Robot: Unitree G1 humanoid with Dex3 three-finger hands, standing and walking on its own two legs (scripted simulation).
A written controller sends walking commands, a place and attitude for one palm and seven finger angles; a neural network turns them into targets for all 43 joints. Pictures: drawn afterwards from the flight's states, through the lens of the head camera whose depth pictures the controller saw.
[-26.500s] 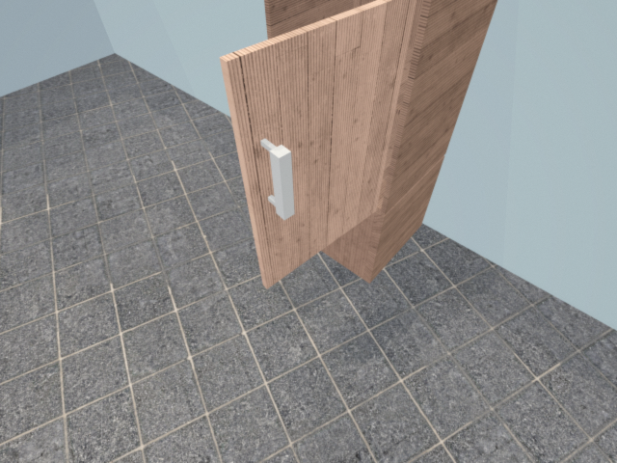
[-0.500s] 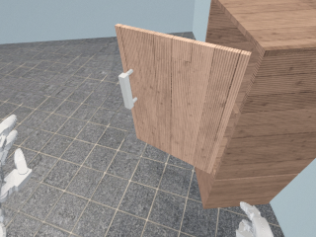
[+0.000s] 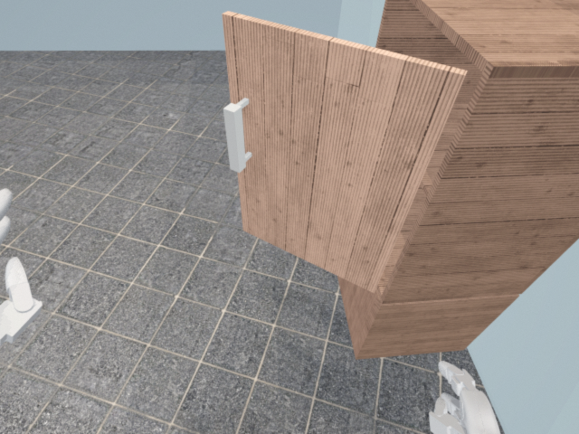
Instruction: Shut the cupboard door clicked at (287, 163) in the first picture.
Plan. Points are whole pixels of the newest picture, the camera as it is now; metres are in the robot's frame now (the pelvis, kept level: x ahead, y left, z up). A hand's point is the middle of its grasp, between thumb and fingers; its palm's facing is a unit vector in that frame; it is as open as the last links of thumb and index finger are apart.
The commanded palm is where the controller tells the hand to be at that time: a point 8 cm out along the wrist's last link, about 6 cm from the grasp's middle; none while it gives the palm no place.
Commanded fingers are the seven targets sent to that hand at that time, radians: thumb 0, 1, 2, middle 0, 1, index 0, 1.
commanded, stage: step back with the hand held close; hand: left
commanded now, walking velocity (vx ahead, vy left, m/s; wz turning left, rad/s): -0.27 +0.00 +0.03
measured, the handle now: (241, 135) +0.68 +0.15 +0.04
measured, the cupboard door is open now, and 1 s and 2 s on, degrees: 55 55 55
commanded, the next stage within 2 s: stop stepping back and stand still in 0.72 s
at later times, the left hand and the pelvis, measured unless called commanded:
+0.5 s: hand out of the picture +0.13 +0.27 +0.17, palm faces +0.45 -0.73 -0.51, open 7.4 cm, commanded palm +0.06 +0.30 +0.19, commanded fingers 0.00 0.90 0.90 -0.20 -0.30 -0.20 -0.30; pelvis -0.06 -0.01 +0.00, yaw +4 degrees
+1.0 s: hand out of the picture +0.00 +0.22 +0.21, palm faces +0.40 -0.76 -0.52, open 7.4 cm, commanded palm -0.02 +0.26 +0.19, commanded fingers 0.00 0.90 0.90 -0.20 -0.30 -0.20 -0.30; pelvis -0.18 -0.04 -0.01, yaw -2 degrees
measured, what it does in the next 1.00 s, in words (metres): walks backwards: right foot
